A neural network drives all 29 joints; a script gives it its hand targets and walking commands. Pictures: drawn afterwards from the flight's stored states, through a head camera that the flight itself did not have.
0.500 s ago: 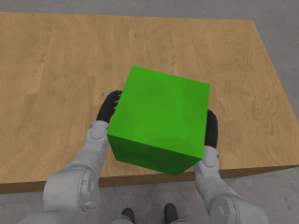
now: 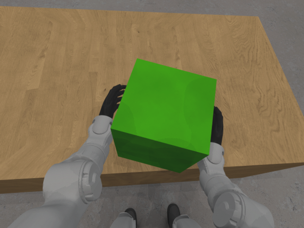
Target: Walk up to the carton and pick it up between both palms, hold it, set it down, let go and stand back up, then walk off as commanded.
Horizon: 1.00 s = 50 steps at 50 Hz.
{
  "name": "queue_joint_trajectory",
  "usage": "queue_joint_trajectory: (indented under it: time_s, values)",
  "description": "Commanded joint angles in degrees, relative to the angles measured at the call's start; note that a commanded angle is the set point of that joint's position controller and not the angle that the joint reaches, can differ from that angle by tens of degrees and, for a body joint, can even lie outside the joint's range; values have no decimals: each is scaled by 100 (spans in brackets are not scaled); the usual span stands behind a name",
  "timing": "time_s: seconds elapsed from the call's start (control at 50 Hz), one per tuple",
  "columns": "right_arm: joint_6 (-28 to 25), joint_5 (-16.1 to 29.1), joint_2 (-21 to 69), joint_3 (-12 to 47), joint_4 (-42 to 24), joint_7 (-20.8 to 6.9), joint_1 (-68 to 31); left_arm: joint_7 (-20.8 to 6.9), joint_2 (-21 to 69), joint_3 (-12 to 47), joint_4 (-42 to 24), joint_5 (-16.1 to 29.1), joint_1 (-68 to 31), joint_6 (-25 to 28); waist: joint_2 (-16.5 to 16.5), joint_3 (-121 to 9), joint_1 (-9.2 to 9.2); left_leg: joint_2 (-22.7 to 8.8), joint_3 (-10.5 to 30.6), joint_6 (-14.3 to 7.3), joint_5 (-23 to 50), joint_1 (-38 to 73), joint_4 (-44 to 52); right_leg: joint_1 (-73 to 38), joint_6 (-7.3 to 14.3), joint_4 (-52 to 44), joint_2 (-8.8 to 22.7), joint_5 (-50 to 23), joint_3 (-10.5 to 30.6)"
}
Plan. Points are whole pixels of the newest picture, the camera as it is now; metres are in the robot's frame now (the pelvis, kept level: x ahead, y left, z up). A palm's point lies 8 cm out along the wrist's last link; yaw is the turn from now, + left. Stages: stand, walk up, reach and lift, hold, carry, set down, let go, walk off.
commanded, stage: set down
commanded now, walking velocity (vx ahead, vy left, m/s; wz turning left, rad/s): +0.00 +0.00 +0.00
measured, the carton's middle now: (161, 122) +0.40 -0.01 -0.06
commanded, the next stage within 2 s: none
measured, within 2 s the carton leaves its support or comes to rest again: rests again in 1.20 s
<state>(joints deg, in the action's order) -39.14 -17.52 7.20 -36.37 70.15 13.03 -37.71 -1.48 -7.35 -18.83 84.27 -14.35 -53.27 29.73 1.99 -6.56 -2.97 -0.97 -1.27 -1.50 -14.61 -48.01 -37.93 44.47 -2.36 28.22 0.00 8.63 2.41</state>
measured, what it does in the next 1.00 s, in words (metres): stands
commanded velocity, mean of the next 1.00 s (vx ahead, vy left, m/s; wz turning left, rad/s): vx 0.00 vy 0.00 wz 0.00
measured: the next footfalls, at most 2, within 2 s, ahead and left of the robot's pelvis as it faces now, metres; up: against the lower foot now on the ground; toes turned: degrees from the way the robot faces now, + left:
none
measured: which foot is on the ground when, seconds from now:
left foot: down 0.00-1.00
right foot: down 0.00-1.00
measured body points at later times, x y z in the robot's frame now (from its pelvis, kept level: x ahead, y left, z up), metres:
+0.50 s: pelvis +0.00 +0.00 -0.01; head +0.15 +0.04 +0.42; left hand +0.44 +0.14 -0.04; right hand +0.37 -0.16 -0.04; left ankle +0.01 +0.08 -0.72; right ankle +0.03 -0.17 -0.72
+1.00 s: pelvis -0.01 +0.01 -0.02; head +0.13 +0.04 +0.41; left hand +0.44 +0.14 -0.04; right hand +0.38 -0.16 -0.05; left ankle +0.01 +0.08 -0.72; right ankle +0.03 -0.17 -0.72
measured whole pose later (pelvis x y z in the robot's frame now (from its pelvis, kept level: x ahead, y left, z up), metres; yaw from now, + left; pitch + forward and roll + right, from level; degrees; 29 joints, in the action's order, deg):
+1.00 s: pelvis -0.01 +0.01 -0.02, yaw +0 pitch +25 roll -4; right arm -34.7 -18.0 4.8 -38.4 74.9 12.3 -42.8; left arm 0.6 -8.1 -17.5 84.4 -15.2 -54.7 27.8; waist 0.6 -9.0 -3.0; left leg -1.0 -1.3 -2.2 -17.8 -53.7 -45.8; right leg 50.4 -3.4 36.7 0.0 12.0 2.2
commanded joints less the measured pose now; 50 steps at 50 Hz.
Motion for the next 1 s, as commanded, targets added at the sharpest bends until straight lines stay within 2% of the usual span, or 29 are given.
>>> queue_joint_trajectory:
  time_s: [0.0, 0.34, 0.62, 0.72, 0.82, 0.98]
  values:
    - [-28, -1557, 3200, 1025, 726, -810, -3247, -449, 3174, 669, 333, -1027, -2893, 366, -1269, -3323, 36, -254, -77, 627, 1613, 2123, 10, -806, 494, 226, -179, -212, -912]
    - [61, -1426, 2790, 826, 945, -797, -3115, -412, 2663, 532, 245, -1017, -2892, 273, -1362, -3297, -106, -274, -6, 670, 1651, 2144, -199, -485, 471, 425, -176, -174, -941]
    - [255, -1361, 2286, 445, 1077, -660, -2926, -340, 1976, 293, 23, -960, -2859, 142, -1239, -3195, -209, -211, -15, 517, 1192, 1983, -330, -233, 415, 529, -128, 55, -913]
    - [294, -1299, 2008, 323, 1044, -581, -2855, -246, 1654, 222, -169, -912, -2816, 111, -1254, -3254, -245, -194, 12, 502, 1257, 2061, -428, -79, 393, 577, -124, 81, -922]
    - [307, -958, 1278, 355, 1006, -426, -2752, -57, 903, 248, -352, -655, -2705, 64, -1312, -3481, -228, -182, 15, 533, 1505, 2192, -591, 7, 379, 662, -146, -69, -899]
    - [453, 28, 409, 853, 795, -226, -2920, 224, -89, 496, -469, 155, -2859, -85, -1248, -4040, -291, -66, -16, 577, 1762, 2106, -947, -127, 337, 915, -220, -468, -728]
